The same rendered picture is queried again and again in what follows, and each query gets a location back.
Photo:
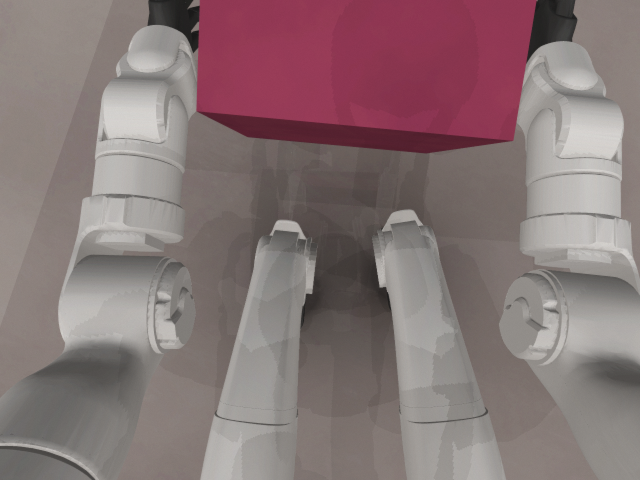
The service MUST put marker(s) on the robot left shin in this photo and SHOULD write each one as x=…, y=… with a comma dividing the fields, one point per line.
x=282, y=225

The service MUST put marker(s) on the carton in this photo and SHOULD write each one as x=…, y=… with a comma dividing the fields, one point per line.
x=418, y=76

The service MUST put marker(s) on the robot right upper arm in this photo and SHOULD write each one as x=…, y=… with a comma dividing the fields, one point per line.
x=580, y=335

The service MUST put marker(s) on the robot left upper arm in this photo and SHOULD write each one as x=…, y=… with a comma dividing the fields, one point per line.
x=75, y=419

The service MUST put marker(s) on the robot left hand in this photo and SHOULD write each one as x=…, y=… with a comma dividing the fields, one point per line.
x=175, y=14

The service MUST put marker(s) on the robot right hand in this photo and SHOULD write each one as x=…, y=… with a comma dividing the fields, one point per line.
x=553, y=21

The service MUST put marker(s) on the robot right thigh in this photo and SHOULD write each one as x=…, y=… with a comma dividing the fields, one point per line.
x=446, y=430

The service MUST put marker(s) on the left robot forearm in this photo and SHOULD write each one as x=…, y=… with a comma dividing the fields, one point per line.
x=140, y=150

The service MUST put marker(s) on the right robot forearm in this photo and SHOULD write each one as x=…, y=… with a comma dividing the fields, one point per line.
x=573, y=136

